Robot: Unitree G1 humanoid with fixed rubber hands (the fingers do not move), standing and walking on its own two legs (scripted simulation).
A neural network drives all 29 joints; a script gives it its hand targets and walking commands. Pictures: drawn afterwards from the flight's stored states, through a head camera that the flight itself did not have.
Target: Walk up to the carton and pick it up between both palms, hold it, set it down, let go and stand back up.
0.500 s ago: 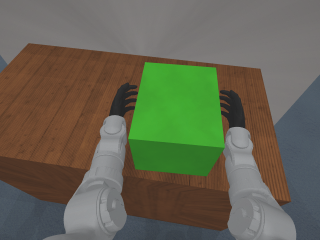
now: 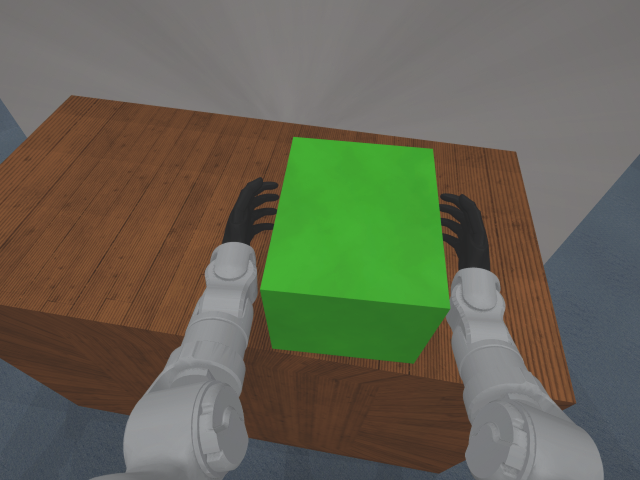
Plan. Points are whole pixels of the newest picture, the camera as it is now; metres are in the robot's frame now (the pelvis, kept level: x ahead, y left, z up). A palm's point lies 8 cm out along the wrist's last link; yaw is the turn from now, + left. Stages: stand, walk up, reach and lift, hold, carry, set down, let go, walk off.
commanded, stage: reach and lift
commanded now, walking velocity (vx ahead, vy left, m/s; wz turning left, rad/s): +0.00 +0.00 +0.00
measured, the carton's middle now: (352, 248) +0.45 -0.04 +0.01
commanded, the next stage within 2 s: none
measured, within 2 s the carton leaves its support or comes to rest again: neither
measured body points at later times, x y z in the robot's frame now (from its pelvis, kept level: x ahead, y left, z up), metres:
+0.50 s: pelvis -0.03 -0.01 +0.00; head -0.01 +0.01 +0.45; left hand +0.41 +0.10 +0.10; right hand +0.37 -0.20 +0.10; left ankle -0.02 +0.09 -0.75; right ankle +0.00 -0.12 -0.75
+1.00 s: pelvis -0.02 +0.00 +0.00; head -0.03 +0.02 +0.45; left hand +0.40 +0.12 +0.13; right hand +0.37 -0.18 +0.12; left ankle -0.02 +0.09 -0.75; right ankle +0.00 -0.12 -0.75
